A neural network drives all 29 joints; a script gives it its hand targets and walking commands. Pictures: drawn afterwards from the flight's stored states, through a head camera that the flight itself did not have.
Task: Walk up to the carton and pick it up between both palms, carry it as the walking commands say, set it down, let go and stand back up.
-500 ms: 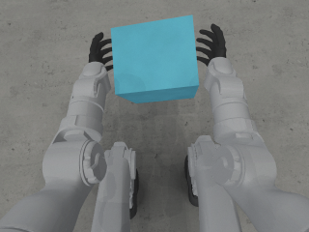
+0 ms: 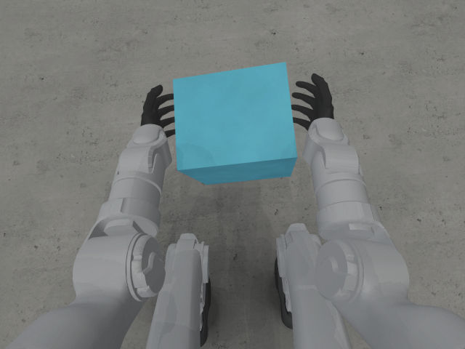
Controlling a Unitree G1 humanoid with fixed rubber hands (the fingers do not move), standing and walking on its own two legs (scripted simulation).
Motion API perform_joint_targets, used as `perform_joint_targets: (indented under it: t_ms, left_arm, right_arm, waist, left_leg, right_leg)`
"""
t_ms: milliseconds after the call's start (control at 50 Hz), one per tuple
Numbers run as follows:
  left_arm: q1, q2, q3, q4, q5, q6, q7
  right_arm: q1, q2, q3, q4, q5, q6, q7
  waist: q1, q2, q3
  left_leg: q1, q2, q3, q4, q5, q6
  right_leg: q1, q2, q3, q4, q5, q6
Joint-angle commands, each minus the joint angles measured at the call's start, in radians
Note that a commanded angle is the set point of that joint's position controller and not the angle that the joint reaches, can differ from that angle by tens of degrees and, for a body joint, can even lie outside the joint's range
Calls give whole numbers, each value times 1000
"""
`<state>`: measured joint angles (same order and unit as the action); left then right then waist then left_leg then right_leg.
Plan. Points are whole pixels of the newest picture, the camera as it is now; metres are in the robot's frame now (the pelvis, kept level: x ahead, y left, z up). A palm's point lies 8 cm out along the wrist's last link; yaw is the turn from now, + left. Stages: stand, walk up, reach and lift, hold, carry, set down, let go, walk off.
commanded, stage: reach and lift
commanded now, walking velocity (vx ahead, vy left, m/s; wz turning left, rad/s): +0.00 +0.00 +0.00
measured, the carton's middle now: (239, 134) +0.49 -0.01 -0.12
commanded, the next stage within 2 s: none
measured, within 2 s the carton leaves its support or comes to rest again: neither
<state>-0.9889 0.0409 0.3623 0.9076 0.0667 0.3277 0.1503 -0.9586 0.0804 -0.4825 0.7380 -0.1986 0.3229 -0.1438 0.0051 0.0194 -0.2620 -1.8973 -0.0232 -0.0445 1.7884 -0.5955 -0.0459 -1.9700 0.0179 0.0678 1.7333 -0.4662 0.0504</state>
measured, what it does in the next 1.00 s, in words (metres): rises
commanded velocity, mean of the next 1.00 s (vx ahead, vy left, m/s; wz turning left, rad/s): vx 0.00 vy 0.00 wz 0.00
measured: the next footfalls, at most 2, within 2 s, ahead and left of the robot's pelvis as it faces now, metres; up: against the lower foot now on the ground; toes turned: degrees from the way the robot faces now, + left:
none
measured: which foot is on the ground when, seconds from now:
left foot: down 0.00-1.00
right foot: down 0.00-1.00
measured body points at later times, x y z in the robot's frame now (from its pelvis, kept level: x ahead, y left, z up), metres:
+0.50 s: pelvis +0.02 +0.00 +0.07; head +0.18 -0.02 +0.48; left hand +0.47 +0.14 +0.03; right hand +0.47 -0.14 +0.04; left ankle +0.08 +0.14 -0.47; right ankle +0.12 -0.14 -0.47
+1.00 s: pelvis +0.04 -0.01 +0.14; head +0.15 -0.02 +0.58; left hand +0.44 +0.14 +0.11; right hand +0.44 -0.14 +0.12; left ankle +0.08 +0.14 -0.47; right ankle +0.12 -0.14 -0.47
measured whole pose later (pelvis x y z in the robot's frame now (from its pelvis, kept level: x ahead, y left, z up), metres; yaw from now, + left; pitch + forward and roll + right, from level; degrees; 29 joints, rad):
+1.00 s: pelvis +0.04 -0.01 +0.14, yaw +0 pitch +28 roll +1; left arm -0.67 -0.03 0.34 0.85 0.08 0.28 0.12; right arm -0.64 0.17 -0.43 0.68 -0.20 0.29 -0.13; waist 0.01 0.02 -0.28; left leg -1.25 -0.02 -0.05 1.29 -0.53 -0.05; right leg -1.32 0.01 0.07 1.28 -0.44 0.04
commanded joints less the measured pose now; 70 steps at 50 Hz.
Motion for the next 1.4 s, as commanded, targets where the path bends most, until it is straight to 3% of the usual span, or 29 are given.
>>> perform_joint_targets:
  t_ms: [0,80,120,140,220,320,360,560,580,640,680,700,740,800,840,860,880,900,920,960,980,1000,1080,1220,1240,1300,1340,1360,1380]
  left_arm:
    - [-641,-1122,-407,-156,-49,-18,-331]
    - [-604,-1111,-365,-128,-17,-12,-331]
    - [-604,-1126,-383,-137,-23,-15,-331]
    - [-576,-1122,-392,-131,-28,-15,-332]
    - [-515,-1110,-347,-94,3,-16,-338]
    - [-549,-1121,-412,-179,-26,-36,-340]
    - [-523,-1112,-402,-170,-27,-40,-339]
    - [-435,-1145,-428,-162,-9,-40,-327]
    - [-395,-1137,-425,-170,1,-43,-329]
    - [-373,-1139,-434,-175,-10,-59,-325]
    - [-338,-1141,-435,-161,4,-54,-324]
    - [-334,-1136,-435,-165,4,-59,-327]
    - [-332,-1131,-442,-185,9,-67,-323]
    - [-301,-1137,-447,-193,4,-71,-322]
    - [-307,-1137,-459,-197,9,-62,-319]
    - [-294,-1147,-457,-192,3,-62,-322]
    - [-271,-1135,-446,-188,15,-65,-325]
    - [-277,-1146,-456,-199,11,-61,-324]
    - [-251,-1135,-443,-181,17,-62,-327]
    - [-208,-1162,-452,-170,21,-63,-330]
    - [-219,-1139,-446,-195,21,-67,-326]
    - [-191,-1135,-438,-182,24,-71,-332]
    - [-180,-1132,-431,-174,50,-59,-333]
    - [-178,-1170,-474,-230,34,-54,-345]
    - [-145,-1169,-466,-209,48,-47,-346]
    - [-109,-1163,-456,-191,53,-33,-354]
    - [-110,-1187,-469,-184,55,-26,-355]
    - [-136,-1195,-487,-218,41,-30,-358]
    - [-112,-1191,-471,-195,50,-23,-359]
  right_arm:
    - [-506,1014,478,90,76,43,308]
    - [-466,1026,462,147,56,56,305]
    - [-450,1029,470,131,62,51,307]
    - [-473,1037,490,95,77,47,303]
    - [-399,1034,460,150,45,49,302]
    - [-387,1047,491,101,63,33,300]
    - [-371,1060,506,106,66,33,295]
    - [-276,1041,495,105,61,16,298]
    - [-218,1052,483,139,40,20,294]
    - [-234,1056,521,96,68,5,300]
    - [-197,1049,511,104,54,4,295]
    - [-163,1039,500,115,42,2,292]
    - [-181,1054,526,104,57,-4,296]
    - [-155,1066,548,91,58,-8,293]
    - [-130,1060,536,96,58,-5,292]
    - [-104,1049,527,109,50,-3,292]
    - [-106,1053,531,104,42,-4,291]
    - [-87,1038,528,89,43,-7,289]
    - [-107,1054,543,89,48,-4,289]
    - [-95,1057,579,50,62,-13,287]
    - [-53,1060,558,85,41,-6,286]
    - [-76,1072,584,60,53,-10,288]
    - [-15,1061,550,93,28,-3,284]
    - [28,1075,586,49,20,4,286]
    - [15,1080,597,44,23,8,288]
    - [38,1081,596,41,15,25,293]
    - [7,1080,614,1,31,21,298]
    - [8,1085,625,-1,32,26,301]
    - [-6,1106,638,-4,42,30,300]
  waist:
    - [-33,-11,-847]
    - [-29,-55,-742]
    - [-41,-33,-781]
    - [-25,-39,-805]
    - [-23,-52,-708]
    - [-32,-29,-778]
    - [-27,-59,-737]
    - [-36,7,-631]
    - [-50,-12,-621]
    - [-29,-30,-623]
    - [-33,-2,-602]
    - [-57,-18,-572]
    - [-34,-12,-582]
    - [-42,-32,-567]
    - [-35,4,-527]
    - [-53,-2,-498]
    - [-42,-32,-469]
    - [-55,12,-491]
    - [-27,2,-467]
    - [-21,9,-481]
    - [-37,-12,-441]
    - [-20,-38,-453]
    - [-26,1,-350]
    - [-42,-7,-328]
    - [-11,11,-327]
    - [-25,-28,-283]
    - [-6,8,-299]
    - [-26,-24,-303]
    - [1,-13,-292]
  left_leg:
    - [428,-172,98,-344,164,6]
    - [401,-174,103,-380,104,15]
    - [436,-175,96,-397,119,14]
    - [475,-173,96,-396,148,16]
    - [453,-170,90,-439,142,14]
    - [541,-170,80,-467,190,14]
    - [539,-171,76,-481,208,19]
    - [687,-164,49,-596,216,12]
    - [693,-162,44,-593,251,14]
    - [745,-159,31,-624,281,17]
    - [765,-158,28,-649,284,18]
    - [758,-157,27,-652,301,16]
    - [791,-156,22,-669,290,19]
    - [821,-155,17,-698,295,23]
    - [854,-151,15,-733,273,21]
    - [862,-149,11,-744,257,23]
    - [853,-148,3,-753,274,25]
    - [888,-145,2,-765,298,22]
    - [879,-146,6,-777,283,27]
    - [915,-144,7,-792,327,31]
    - [916,-143,-3,-807,317,31]
    - [921,-141,-5,-815,319,36]
    - [955,-133,-9,-874,304,38]
    - [1054,-126,-19,-956,324,39]
    - [1053,-125,-17,-971,331,38]
    - [1095,-122,-19,-1013,338,45]
    - [1133,-119,-19,-1034,346,44]
    - [1155,-116,-26,-1038,351,48]
    - [1155,-116,-19,-1046,349,49]
  right_leg:
    - [768,153,-134,-239,143,-21]
    - [807,154,-116,-303,79,-17]
    - [835,158,-118,-314,102,-17]
    - [848,159,-119,-314,126,-12]
    - [872,156,-109,-363,131,-7]
    - [937,159,-101,-383,182,-15]
    - [973,157,-94,-411,208,-8]
    - [1040,154,-79,-503,216,-21]
    - [1060,154,-70,-516,255,-22]
    - [1093,150,-72,-540,279,-17]
    - [1124,146,-60,-565,290,-22]
    - [1125,150,-59,-579,307,-21]
    - [1138,150,-62,-584,291,-23]
    - [1206,145,-49,-626,311,-20]
    - [1213,143,-49,-649,286,-25]
    - [1221,141,-45,-666,270,-27]
    - [1211,141,-49,-668,284,-25]
    - [1237,139,-42,-685,310,-30]
    - [1265,137,-31,-698,304,-28]
    - [1293,136,-30,-718,340,-27]
    - [1309,133,-25,-739,338,-27]
    - [1334,133,-29,-742,345,-22]
    - [1340,123,-16,-804,322,-29]
    - [1463,117,-9,-883,345,-31]
    - [1473,112,-11,-884,355,-34]
    - [1508,114,-8,-932,357,-28]
    - [1509,109,-12,-937,350,-33]
    - [1524,109,-15,-950,350,-28]
    - [1549,104,-2,-961,359,-27]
